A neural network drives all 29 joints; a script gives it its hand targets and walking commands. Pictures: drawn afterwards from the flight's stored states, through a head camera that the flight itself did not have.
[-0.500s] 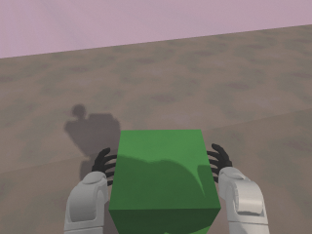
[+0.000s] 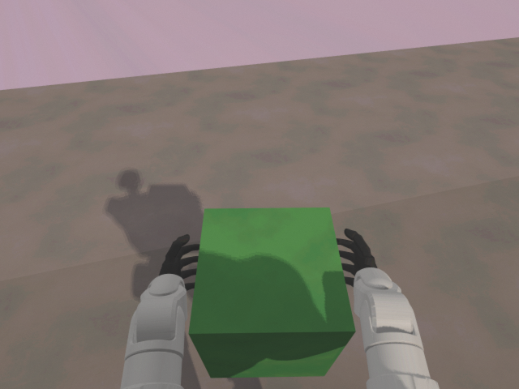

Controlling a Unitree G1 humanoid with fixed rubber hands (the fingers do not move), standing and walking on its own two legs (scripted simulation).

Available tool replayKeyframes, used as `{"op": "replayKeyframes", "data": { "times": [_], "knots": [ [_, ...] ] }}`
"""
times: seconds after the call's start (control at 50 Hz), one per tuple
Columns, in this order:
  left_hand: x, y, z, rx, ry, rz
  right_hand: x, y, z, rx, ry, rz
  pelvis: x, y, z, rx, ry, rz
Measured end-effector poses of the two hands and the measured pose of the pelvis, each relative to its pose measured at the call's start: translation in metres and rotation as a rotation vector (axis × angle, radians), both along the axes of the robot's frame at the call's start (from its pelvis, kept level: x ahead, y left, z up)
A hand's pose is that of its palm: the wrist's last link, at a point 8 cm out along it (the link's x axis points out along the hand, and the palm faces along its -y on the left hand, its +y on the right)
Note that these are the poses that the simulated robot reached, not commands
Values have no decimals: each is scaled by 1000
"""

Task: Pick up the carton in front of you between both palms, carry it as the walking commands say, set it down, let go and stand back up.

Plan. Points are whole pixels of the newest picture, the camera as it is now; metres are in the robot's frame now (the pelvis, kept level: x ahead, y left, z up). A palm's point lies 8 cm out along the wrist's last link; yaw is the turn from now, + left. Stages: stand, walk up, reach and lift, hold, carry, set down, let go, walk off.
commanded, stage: carry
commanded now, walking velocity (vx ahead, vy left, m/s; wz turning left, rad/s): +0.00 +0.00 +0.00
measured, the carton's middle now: (267, 296) +0.31 +0.00 -0.04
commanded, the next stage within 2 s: hold in 0.52 s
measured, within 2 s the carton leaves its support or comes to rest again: neither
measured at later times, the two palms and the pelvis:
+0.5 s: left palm (172, 289) +0.28 +0.14 +0.04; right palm (368, 283) +0.29 -0.15 +0.04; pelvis -0.01 +0.00 +0.00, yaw +0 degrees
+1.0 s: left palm (184, 296) +0.27 +0.12 +0.04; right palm (392, 308) +0.24 -0.17 +0.05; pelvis -0.03 +0.01 +0.01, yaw -6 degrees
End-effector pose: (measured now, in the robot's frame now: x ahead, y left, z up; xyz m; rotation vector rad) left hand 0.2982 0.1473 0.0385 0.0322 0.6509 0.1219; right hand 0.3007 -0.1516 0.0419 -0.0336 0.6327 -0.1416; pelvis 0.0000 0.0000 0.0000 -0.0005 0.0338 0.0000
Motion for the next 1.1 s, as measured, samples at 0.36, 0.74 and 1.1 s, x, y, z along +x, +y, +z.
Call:
{"op": "replayKeyframes", "data": {
  "times": [0.36,0.74,1.1],
  "knots": [
    [-12,-2,2,2,15,-4,-13,-2,2,1,15,-2,-6,-1,0,-1,-1,-1],
    [-25,-22,1,-5,17,-68,-42,-21,6,-25,20,-52,-21,-3,9,-3,-138,-75],
    [-28,-15,5,-21,1,-95,-57,-13,11,-18,3,-94,-34,14,7,-4,-178,-103]
  ]
}}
